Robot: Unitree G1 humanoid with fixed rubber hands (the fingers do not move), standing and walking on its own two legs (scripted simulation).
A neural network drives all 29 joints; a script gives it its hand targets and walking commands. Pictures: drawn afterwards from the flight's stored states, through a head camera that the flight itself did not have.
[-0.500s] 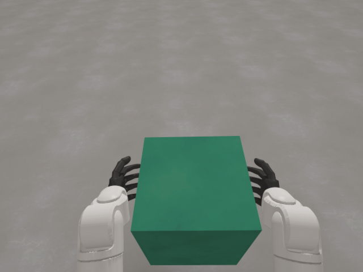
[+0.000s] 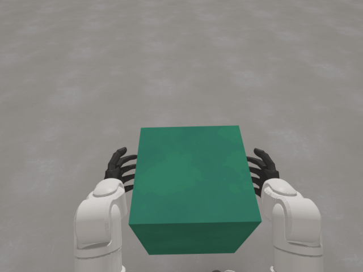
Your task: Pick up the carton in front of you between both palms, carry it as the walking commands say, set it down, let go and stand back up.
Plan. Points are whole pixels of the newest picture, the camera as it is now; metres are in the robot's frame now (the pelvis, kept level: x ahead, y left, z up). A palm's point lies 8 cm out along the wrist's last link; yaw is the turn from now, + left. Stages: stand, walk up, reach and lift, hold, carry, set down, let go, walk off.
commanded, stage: carry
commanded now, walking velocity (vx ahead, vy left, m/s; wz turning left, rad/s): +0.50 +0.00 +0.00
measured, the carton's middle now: (190, 194) +0.29 +0.00 +0.01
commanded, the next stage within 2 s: none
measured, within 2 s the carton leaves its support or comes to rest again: neither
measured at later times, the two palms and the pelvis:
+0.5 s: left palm (135, 90) +0.59 +0.15 +0.10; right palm (235, 88) +0.59 -0.15 +0.09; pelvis +0.33 -0.01 +0.00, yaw +1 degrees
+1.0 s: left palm (149, 46) +0.90 +0.13 +0.09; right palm (223, 48) +0.90 -0.17 +0.07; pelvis +0.63 -0.02 -0.01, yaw +1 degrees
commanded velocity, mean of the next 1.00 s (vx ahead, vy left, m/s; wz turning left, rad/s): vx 0.29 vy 0.00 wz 0.00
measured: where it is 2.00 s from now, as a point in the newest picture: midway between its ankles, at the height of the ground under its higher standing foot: (184, 200)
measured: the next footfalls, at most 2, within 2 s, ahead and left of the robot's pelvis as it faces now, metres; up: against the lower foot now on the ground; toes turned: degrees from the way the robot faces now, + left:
right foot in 0.04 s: +0.21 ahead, -0.11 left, +0.00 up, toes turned -10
left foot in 0.52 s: +0.51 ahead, +0.11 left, +0.00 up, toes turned +11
